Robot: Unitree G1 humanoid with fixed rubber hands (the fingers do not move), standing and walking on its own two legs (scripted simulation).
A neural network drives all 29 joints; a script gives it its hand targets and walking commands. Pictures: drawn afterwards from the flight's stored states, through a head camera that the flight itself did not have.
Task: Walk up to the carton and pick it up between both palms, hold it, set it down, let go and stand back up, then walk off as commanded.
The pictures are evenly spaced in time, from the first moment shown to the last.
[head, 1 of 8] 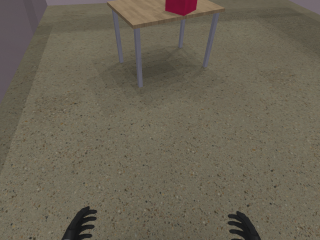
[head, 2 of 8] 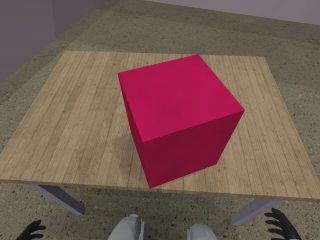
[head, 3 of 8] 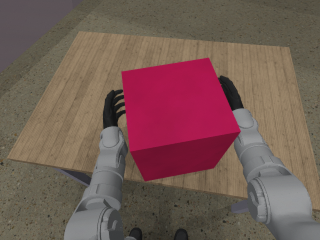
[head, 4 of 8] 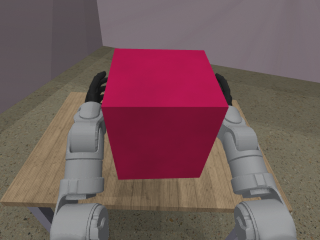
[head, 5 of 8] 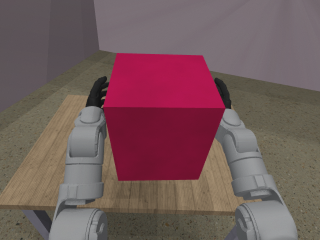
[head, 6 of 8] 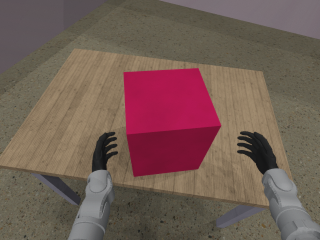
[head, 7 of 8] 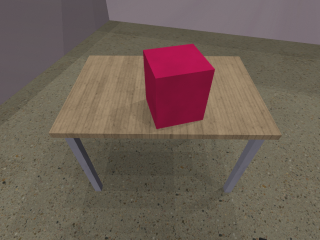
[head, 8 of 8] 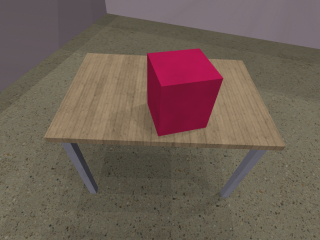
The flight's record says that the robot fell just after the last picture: no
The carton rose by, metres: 0.19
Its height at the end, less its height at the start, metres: +0.00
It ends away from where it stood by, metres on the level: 0.02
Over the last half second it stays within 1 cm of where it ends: yes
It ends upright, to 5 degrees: yes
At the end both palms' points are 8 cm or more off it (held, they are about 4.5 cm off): yes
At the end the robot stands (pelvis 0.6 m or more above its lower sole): yes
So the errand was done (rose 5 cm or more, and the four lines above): yes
